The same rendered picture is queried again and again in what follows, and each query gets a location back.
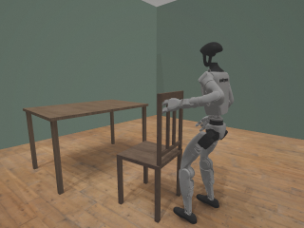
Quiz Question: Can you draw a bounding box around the robot left upper arm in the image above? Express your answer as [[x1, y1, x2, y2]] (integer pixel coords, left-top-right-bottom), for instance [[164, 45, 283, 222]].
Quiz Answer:
[[198, 71, 225, 106]]

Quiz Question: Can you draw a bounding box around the robot left forearm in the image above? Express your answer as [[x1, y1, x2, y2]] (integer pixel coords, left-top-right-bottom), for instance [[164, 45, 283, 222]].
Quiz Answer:
[[180, 91, 221, 109]]

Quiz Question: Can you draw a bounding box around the robot left shin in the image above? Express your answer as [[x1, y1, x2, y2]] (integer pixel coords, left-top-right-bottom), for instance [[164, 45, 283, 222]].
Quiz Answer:
[[179, 168, 195, 215]]

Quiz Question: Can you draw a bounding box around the right robot foot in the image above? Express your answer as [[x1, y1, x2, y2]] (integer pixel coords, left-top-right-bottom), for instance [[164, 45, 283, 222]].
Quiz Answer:
[[196, 194, 219, 208]]

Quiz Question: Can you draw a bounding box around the robot right hand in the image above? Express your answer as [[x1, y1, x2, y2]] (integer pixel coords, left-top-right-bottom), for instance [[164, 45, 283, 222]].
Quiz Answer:
[[195, 116, 210, 132]]

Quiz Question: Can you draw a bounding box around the chair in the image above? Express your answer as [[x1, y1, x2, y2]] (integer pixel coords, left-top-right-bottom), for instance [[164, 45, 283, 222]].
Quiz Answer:
[[116, 90, 184, 223]]

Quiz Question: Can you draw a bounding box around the robot right upper arm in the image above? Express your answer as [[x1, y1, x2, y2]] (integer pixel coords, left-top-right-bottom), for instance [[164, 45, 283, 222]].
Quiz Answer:
[[225, 72, 234, 106]]

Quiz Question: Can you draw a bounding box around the table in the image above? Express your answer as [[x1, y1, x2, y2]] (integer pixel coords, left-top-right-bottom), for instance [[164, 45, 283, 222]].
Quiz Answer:
[[23, 99, 149, 195]]

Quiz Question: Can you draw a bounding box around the robot left hand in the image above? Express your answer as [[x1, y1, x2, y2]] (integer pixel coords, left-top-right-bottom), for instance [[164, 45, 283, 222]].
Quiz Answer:
[[161, 98, 181, 114]]

